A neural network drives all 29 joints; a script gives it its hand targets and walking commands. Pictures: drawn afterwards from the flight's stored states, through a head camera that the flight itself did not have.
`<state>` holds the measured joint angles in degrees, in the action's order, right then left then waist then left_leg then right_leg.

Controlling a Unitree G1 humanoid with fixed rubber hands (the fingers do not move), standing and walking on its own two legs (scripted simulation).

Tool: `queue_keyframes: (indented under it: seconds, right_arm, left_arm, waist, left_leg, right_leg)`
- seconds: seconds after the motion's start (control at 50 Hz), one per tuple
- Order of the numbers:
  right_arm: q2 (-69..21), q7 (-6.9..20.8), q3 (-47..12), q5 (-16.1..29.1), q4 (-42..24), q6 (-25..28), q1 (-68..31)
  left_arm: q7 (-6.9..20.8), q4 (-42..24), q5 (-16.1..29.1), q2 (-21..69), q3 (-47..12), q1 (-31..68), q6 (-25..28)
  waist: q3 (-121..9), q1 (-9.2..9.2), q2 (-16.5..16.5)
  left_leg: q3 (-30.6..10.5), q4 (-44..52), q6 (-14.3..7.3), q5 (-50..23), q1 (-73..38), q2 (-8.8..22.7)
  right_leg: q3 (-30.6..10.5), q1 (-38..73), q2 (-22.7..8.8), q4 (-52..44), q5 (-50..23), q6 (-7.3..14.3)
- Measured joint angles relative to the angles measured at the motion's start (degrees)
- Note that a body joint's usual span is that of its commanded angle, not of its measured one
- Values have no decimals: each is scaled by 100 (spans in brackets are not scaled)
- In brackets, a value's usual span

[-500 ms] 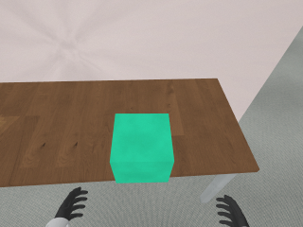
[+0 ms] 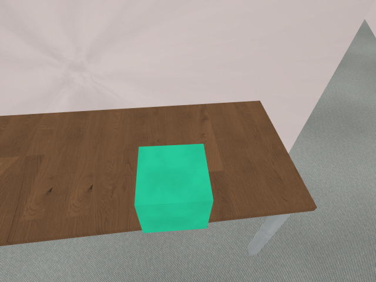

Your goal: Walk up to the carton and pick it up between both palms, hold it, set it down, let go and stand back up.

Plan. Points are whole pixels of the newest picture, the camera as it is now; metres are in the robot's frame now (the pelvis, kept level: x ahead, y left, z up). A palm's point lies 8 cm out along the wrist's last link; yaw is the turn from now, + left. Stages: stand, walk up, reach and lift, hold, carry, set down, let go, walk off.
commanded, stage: stand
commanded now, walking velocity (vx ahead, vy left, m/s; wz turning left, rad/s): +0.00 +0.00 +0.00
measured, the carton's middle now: (173, 188) +0.37 +0.04 -0.09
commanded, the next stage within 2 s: none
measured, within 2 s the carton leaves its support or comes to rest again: neither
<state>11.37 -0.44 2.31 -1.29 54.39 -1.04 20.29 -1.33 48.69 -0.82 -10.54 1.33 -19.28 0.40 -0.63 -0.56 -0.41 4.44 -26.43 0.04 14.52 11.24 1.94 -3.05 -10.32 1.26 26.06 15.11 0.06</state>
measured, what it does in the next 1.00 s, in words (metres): stands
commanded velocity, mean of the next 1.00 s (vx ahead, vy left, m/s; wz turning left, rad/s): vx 0.00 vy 0.00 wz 0.00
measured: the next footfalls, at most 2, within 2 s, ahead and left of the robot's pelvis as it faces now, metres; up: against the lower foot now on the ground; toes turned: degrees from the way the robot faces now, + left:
none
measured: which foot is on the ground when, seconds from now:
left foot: down 0.00-1.00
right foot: down 0.00-1.00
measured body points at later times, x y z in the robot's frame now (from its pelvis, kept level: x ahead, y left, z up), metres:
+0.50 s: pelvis +0.00 +0.01 +0.00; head +0.00 +0.00 +0.45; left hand -0.02 +0.22 -0.16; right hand -0.04 -0.21 -0.16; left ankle +0.00 +0.12 -0.74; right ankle -0.01 -0.12 -0.74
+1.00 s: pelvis +0.00 +0.02 +0.00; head +0.01 +0.01 +0.45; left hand -0.02 +0.22 -0.16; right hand -0.05 -0.19 -0.16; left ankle +0.00 +0.12 -0.74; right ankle -0.01 -0.12 -0.74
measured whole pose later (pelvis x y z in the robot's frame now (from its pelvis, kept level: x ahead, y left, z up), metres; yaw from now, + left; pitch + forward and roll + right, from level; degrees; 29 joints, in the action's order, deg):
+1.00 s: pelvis +0.00 +0.02 +0.00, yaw -1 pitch -2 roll +0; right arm 6.7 -2.0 -0.3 -0.7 69.0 -0.1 18.8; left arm -2.9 66.6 -0.2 -5.6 -1.6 -18.9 0.6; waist 1.7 -0.9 -0.4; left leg 5.6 -23.9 -1.2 14.0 8.2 0.8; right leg -4.5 -7.8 0.1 23.8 14.2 -1.4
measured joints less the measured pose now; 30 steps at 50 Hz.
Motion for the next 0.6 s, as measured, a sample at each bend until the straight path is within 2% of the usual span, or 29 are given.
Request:
queue_keyframes:
  seconds: [0.34, 0.6]
  right_arm:
    - [-267, -82, -121, 29, 856, 43, -91]
    - [-380, -126, -198, 53, 1272, 60, -134]
  left_arm:
    - [-86, 1030, 44, 260, -146, -117, 29]
    - [-124, 1519, 59, 427, -241, -75, 35]
  waist:
    - [102, -5, -9]
    - [195, -19, -5]
  left_leg:
    - [54, 233, -46, -84, -240, -58]
    - [82, 272, -70, -81, -308, -77]
  right_leg:
    - [-71, 201, -52, -193, -83, -54]
    - [-108, 256, -72, -232, -94, -84]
